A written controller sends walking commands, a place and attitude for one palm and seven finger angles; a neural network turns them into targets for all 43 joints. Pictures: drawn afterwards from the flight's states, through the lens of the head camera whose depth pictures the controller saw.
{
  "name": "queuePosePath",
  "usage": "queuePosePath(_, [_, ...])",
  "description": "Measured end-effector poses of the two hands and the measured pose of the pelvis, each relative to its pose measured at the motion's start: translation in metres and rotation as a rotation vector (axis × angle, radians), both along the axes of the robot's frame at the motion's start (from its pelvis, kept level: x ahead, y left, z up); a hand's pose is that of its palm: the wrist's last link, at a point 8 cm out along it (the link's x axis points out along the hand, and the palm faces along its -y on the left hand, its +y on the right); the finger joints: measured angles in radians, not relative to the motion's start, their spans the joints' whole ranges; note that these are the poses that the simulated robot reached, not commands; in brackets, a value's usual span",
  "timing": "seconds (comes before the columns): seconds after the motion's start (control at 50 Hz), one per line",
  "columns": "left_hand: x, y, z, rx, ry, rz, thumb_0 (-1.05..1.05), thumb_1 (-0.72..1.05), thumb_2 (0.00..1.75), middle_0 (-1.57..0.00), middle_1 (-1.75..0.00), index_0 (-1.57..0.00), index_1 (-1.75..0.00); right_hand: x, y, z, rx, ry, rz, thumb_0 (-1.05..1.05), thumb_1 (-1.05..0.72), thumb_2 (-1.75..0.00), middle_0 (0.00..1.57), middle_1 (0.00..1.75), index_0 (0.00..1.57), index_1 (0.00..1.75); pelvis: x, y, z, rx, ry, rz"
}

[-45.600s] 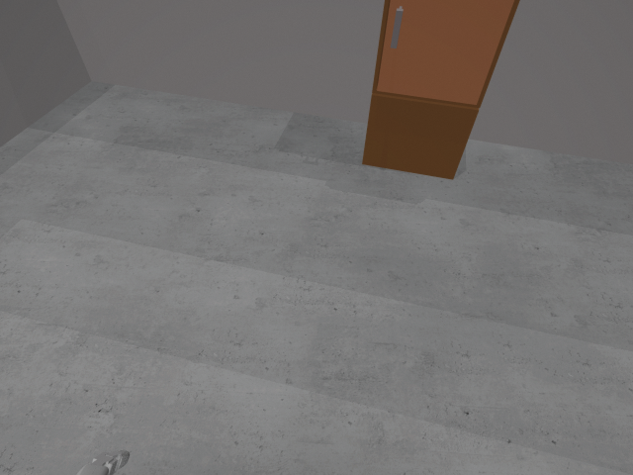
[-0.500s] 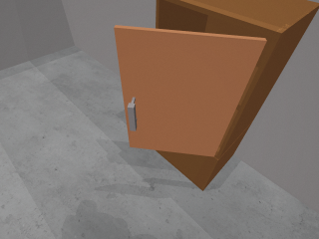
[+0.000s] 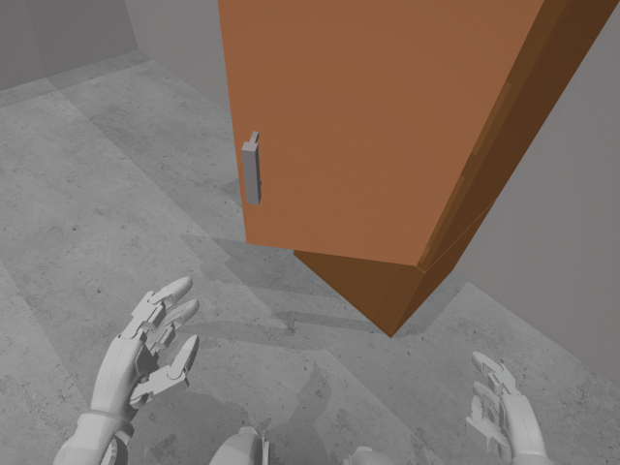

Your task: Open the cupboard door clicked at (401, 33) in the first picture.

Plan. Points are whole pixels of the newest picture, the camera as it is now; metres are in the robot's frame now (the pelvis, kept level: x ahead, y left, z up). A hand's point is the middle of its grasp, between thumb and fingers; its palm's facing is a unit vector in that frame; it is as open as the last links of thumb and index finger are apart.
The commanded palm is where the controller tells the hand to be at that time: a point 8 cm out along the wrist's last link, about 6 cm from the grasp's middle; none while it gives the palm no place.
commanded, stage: raise the hand with hooked fingers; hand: left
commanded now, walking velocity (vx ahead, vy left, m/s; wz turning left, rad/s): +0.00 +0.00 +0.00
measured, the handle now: (254, 168) +0.62 +0.12 +0.00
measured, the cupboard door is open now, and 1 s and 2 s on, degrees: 38 38 38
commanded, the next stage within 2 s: move the hooked fingers beside the handle in 1.74 s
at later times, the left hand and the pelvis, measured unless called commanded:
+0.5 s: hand (144, 352) +0.26 +0.22 +0.01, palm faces -0.05 -1.00 -0.03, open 11.2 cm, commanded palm +0.23 +0.27 +0.01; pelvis +0.03 +0.00 -0.03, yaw -1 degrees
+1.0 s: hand (107, 339) +0.27 +0.27 +0.01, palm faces -0.05 -1.00 -0.07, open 13.8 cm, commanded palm +0.26 +0.31 +0.01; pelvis +0.02 +0.01 -0.03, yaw +0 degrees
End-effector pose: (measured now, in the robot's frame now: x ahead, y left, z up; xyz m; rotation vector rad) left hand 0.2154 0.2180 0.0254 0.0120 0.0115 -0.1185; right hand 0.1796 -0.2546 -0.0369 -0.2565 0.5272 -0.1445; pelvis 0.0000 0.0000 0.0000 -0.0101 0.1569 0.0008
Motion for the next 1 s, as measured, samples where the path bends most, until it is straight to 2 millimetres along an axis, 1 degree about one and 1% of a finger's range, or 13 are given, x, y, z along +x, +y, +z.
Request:
queuePosePath(0.06, [-0.028, 0.009, -0.043, -0.025, 0.127, 0.013, 0.01, 0.62, 0.77, -0.22, -0.49, -0.22, -0.48, 0.021, -0.006, -0.001, -0.037, -0.040, 0.025, 0.01, -0.90, -0.90, 0.20, 0.30, 0.20, 0.30, 0.001, -0.006, -0.018, -0.006, 0.033, 0.003])
queuePosePath(0.1, [-0.048, 0.021, -0.057, -0.035, 0.178, 0.085, 0.01, 0.57, 0.75, -0.22, -0.52, -0.23, -0.51, 0.032, -0.006, -0.006, -0.057, -0.045, 0.043, 0.01, -0.90, -0.90, 0.20, 0.30, 0.20, 0.30, 0.003, -0.008, -0.026, -0.017, 0.048, 0.010])
queuePosePath(0.18, [-0.062, 0.041, -0.034, 0.032, 0.059, 0.195, 0.02, 0.47, 0.71, -0.23, -0.58, -0.23, -0.57, 0.048, 0.004, -0.026, -0.071, -0.015, 0.093, 0.01, -0.90, -0.90, 0.20, 0.30, 0.20, 0.30, 0.007, -0.012, -0.038, -0.046, 0.075, 0.030])
queuePosePath(0.24, [-0.046, 0.041, -0.007, 0.079, -0.093, 0.169, 0.02, 0.40, 0.68, -0.23, -0.62, -0.23, -0.62, 0.051, 0.017, -0.048, -0.043, 0.024, 0.123, 0.01, -0.90, -0.90, 0.20, 0.30, 0.20, 0.30, 0.009, -0.012, -0.044, -0.068, 0.095, 0.042])
queuePosePath(0.28, [-0.027, 0.037, -0.001, 0.097, -0.126, 0.098, 0.02, 0.35, 0.66, -0.23, -0.65, -0.23, -0.65, 0.049, 0.025, -0.063, -0.008, 0.054, 0.121, 0.01, -0.90, -0.90, 0.20, 0.30, 0.20, 0.30, 0.009, -0.012, -0.048, -0.073, 0.111, 0.040])
queuePosePath(0.4, [0.023, 0.033, -0.033, 0.041, 0.146, -0.063, 0.01, 0.21, 0.60, -0.24, -0.74, -0.25, -0.74, 0.021, 0.033, -0.086, 0.092, 0.158, 0.012, 0.02, -0.90, -0.90, 0.20, 0.30, 0.20, 0.30, 0.015, -0.008, -0.044, -0.057, 0.143, 0.012])
queuePosePath(0.46, [0.026, 0.044, -0.028, 0.017, 0.180, 0.006, 0.01, 0.15, 0.57, -0.25, -0.79, -0.25, -0.78, 0.006, 0.028, -0.082, 0.093, 0.198, -0.047, 0.02, -0.90, -0.90, 0.20, 0.30, 0.20, 0.30, 0.022, -0.006, -0.037, -0.047, 0.149, -0.003])
queuePosePath(0.58, [0.020, 0.071, -0.001, 0.082, 0.018, 0.137, 0.01, 0.01, 0.51, -0.26, -0.88, -0.26, -0.87, -0.006, 0.011, -0.078, 0.029, 0.246, -0.065, 0.02, -0.90, -0.90, 0.20, 0.30, 0.20, 0.30, 0.031, -0.001, -0.034, -0.049, 0.161, 0.004])
queuePosePath(0.7, [0.028, 0.068, -0.033, 0.060, 0.095, 0.020, 0.00, -0.13, 0.45, -0.27, -0.96, -0.27, -0.96, 0.004, 0.001, -0.076, -0.028, 0.217, -0.050, 0.02, -0.90, -0.90, 0.20, 0.30, 0.20, 0.30, 0.026, 0.005, -0.042, -0.059, 0.172, 0.010])
queuePosePath(0.74, [0.031, 0.066, -0.035, 0.053, 0.107, -0.016, 0.00, -0.18, 0.43, -0.27, -1.00, -0.27, -0.99, 0.007, 0.001, -0.071, -0.038, 0.194, -0.048, 0.02, -0.90, -0.90, 0.20, 0.30, 0.20, 0.30, 0.025, 0.006, -0.042, -0.060, 0.171, 0.006])
queuePosePath(0.8, [0.035, 0.069, -0.022, 0.061, 0.050, -0.010, 0.00, -0.25, 0.40, -0.28, -1.04, -0.28, -1.04, 0.012, 0.006, -0.062, -0.039, 0.163, -0.042, 0.02, -0.90, -0.90, 0.20, 0.30, 0.20, 0.30, 0.023, 0.007, -0.039, -0.060, 0.165, 0.002])
queuePosePath(0.9, [0.037, 0.093, 0.003, 0.086, -0.045, 0.084, 0.00, -0.36, 0.35, -0.29, -1.11, -0.29, -1.11, 0.017, 0.018, -0.055, -0.019, 0.144, -0.010, 0.02, -0.90, -0.90, 0.20, 0.30, 0.20, 0.30, 0.023, 0.008, -0.035, -0.064, 0.156, 0.011])
queuePosePath(1.0, [0.039, 0.106, -0.014, 0.066, 0.066, 0.076, 0.00, -0.44, 0.32, -0.29, -1.16, -0.29, -1.16, 0.016, 0.026, -0.056, -0.005, 0.150, 0.020, 0.01, -0.90, -0.90, 0.20, 0.30, 0.20, 0.30, 0.020, 0.010, -0.034, -0.068, 0.154, 0.018])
